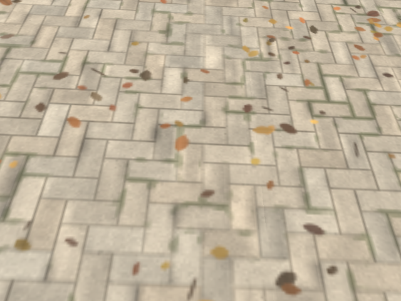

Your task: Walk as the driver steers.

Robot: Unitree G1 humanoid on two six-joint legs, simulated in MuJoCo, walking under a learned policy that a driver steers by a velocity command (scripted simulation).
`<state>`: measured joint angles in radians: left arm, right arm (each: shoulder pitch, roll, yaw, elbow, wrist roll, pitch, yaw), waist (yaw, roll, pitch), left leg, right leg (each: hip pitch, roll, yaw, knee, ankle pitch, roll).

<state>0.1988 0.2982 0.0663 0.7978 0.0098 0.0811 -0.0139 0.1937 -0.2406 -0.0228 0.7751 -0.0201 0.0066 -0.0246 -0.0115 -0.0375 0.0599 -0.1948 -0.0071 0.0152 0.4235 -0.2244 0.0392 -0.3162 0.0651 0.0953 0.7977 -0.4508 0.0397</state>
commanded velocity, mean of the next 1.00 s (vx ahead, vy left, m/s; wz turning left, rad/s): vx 0.01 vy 0.00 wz -0.05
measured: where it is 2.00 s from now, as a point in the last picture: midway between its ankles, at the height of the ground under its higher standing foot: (176, 292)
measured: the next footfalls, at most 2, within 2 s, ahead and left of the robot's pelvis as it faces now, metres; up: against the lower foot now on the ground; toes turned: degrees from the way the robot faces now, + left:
right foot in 0.08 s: +0.01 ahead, -0.12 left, +0.00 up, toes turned +3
right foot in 1.66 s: +0.43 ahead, -0.04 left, +0.00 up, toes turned -4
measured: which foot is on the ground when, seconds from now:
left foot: down 0.00-1.00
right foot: up 0.00-0.06, down 0.08-1.00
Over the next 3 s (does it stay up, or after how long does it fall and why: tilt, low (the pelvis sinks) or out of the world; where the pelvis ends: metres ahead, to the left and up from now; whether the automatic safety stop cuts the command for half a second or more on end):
stays up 1.03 0.00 0.00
